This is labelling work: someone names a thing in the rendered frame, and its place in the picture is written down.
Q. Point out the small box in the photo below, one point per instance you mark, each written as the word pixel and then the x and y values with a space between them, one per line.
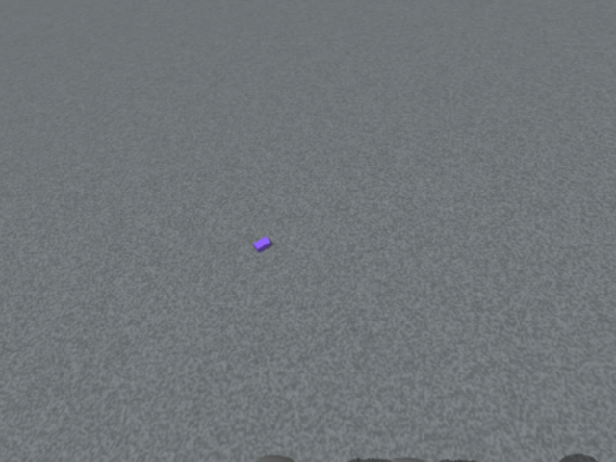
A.
pixel 262 244

